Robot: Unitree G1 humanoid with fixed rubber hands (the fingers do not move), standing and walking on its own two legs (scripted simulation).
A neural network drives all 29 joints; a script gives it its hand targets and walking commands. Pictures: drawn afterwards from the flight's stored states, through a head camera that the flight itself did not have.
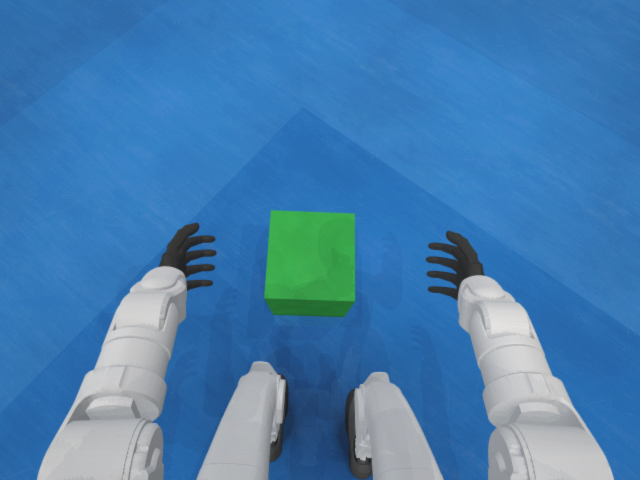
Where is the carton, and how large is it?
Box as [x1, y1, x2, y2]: [264, 210, 354, 316]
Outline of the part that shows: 271,210 264,298 272,313 294,315 344,316 354,301 354,214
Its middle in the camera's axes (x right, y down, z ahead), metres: -0.03 +0.09 +1.00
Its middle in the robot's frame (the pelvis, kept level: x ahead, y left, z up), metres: +0.50 +0.02 -0.56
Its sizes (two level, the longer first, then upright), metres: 0.210 0.200 0.250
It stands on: the floor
